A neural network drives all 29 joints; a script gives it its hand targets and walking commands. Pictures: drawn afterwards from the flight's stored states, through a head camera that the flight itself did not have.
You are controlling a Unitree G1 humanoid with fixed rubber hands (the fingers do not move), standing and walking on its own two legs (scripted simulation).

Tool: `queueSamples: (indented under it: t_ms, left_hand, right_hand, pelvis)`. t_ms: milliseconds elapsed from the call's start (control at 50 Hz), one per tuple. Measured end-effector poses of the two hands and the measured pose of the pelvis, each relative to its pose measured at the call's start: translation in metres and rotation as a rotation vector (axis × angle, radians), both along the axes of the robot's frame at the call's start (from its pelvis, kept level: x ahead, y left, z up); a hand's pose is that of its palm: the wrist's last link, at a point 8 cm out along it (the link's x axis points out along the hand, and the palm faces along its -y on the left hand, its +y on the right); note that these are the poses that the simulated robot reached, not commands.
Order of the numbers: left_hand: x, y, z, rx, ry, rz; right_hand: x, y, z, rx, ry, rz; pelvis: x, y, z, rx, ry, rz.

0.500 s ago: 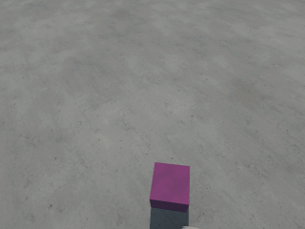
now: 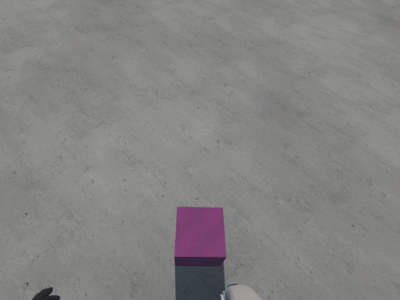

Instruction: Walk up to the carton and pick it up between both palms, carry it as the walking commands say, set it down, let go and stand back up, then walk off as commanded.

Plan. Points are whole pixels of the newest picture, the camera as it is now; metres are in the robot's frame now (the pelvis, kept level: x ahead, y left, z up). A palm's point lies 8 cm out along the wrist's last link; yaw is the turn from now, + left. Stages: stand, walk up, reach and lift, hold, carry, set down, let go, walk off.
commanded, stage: walk up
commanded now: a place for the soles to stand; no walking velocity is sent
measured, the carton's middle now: (199, 236) +0.46 -0.05 -0.67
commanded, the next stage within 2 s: stand in 1.22 s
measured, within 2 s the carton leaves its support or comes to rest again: neither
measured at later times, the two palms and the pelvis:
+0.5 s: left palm out of the picture +0.13 +0.28 -0.09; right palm out of the picture +0.08 -0.35 -0.10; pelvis +0.01 -0.03 +0.01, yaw -2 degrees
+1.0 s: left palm out of the picture +0.13 +0.29 -0.09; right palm out of the picture +0.11 -0.33 -0.08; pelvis +0.02 -0.02 +0.02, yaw -2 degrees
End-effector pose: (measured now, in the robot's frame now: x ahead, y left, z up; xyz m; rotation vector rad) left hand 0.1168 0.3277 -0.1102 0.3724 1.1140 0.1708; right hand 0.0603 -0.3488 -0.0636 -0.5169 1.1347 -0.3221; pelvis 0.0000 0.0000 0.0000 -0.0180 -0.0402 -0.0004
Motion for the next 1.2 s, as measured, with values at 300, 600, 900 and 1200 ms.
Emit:
queueSamples:
  t_ms: [300,600,900,1200]
  left_hand:
    - [0.001,-0.037,0.011,0.031,-0.002,-0.028]
    - [0.016,-0.049,0.021,-0.002,-0.006,0.001]
    - [0.014,-0.046,0.017,-0.022,0.055,0.02]
    - [0.006,-0.04,0.018,-0.01,0.082,0.036]
  right_hand:
    - [0.004,0.005,-0.041,0.16,-0.033,-0.014]
    - [0.029,-0.002,-0.026,0.163,-0.022,-0.021]
    - [0.045,0.012,-0.021,0.174,-0.008,-0.038]
    - [0.048,0.02,-0.023,0.191,-0.004,-0.048]
  pelvis:
    - [0.0,-0.023,-0.003,0.021,0.001,-0.034]
    - [0.013,-0.028,0.013,0.028,0.018,-0.035]
    - [0.023,-0.02,0.021,0.021,0.016,-0.044]
    - [0.024,-0.017,0.022,0.023,0.007,-0.048]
